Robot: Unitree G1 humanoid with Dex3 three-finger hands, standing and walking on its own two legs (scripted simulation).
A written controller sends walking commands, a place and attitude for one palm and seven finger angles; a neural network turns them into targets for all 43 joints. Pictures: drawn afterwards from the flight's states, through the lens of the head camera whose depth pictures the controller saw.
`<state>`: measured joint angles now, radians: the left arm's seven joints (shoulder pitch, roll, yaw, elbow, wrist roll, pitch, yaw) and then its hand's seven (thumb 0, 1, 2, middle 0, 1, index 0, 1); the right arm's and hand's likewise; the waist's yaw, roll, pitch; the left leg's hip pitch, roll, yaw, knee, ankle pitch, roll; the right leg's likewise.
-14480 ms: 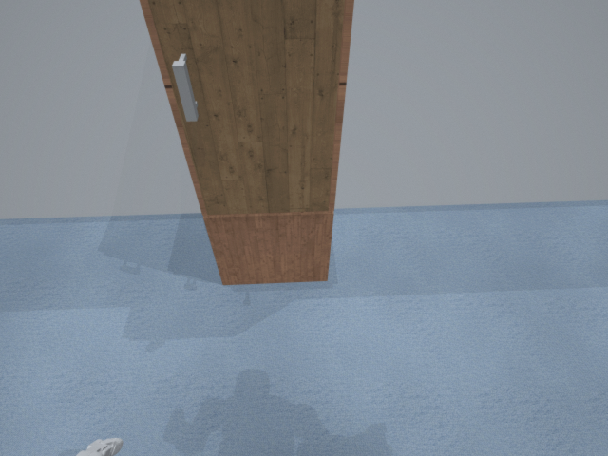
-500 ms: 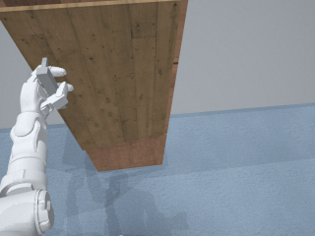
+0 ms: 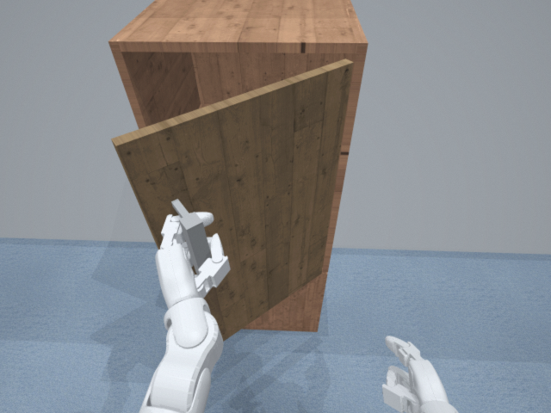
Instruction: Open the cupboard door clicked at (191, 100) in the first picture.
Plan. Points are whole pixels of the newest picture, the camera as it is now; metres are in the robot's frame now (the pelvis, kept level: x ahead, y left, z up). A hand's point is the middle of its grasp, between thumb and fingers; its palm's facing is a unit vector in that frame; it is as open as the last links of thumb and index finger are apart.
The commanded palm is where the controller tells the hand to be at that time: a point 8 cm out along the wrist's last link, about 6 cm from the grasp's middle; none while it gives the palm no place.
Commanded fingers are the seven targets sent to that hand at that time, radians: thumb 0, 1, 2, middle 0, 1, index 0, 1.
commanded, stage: pull the door open along its arc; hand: left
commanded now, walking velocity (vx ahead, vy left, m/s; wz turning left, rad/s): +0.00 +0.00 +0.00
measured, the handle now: (192, 240) +0.33 +0.15 +0.10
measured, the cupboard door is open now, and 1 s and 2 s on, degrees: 39 47 48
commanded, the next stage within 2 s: open thumb and fingers to let go in 0.08 s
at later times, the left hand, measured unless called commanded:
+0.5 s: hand (243, 277) +0.27 +0.06 +0.10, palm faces +0.41 -0.91 +0.00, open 8.3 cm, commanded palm +0.23 +0.11 +0.10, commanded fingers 0.00 -0.29 0.39 -0.31 -1.22 -0.31 -1.22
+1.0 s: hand (241, 279) +0.27 +0.07 +0.10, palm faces +0.35 -0.94 +0.00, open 14.6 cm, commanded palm +0.22 +0.10 +0.10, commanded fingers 0.00 -0.50 0.30 -0.15 -0.30 -0.15 -0.30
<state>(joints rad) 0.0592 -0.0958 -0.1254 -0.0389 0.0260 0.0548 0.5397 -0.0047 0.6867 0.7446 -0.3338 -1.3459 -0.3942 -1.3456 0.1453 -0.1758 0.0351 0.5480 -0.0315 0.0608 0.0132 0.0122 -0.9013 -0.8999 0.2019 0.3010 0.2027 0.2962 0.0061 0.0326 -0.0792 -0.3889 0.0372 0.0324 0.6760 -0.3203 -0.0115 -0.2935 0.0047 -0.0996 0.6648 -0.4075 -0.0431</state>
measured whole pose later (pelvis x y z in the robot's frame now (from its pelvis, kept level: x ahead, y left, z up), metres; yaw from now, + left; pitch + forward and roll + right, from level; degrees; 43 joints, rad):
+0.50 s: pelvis -0.01 -0.03 +0.00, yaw +1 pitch +0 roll +1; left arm 0.13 -0.10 -0.19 -0.06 0.04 0.02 0.55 0.01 0.31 0.65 -0.35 -1.29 -0.37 -1.29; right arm 0.18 -0.20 0.02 0.61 -0.04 0.08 0.00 0.02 -0.90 -0.90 0.20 0.30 0.20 0.30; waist 0.00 0.04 -0.04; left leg -0.34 0.05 0.00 0.62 -0.28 -0.03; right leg -0.25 0.02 -0.13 0.64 -0.40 -0.08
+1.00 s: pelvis -0.01 -0.01 +0.00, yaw +1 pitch +0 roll +0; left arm 0.14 -0.08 -0.26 -0.09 0.04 0.05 0.55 -0.01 -0.49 0.31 -0.33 -0.75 -0.34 -0.75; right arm 0.15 -0.18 0.03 0.58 -0.03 0.08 0.00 0.01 -0.90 -0.90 0.20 0.30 0.20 0.30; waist 0.01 0.04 -0.04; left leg -0.35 0.04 0.01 0.66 -0.31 -0.02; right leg -0.25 0.01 -0.12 0.66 -0.41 -0.06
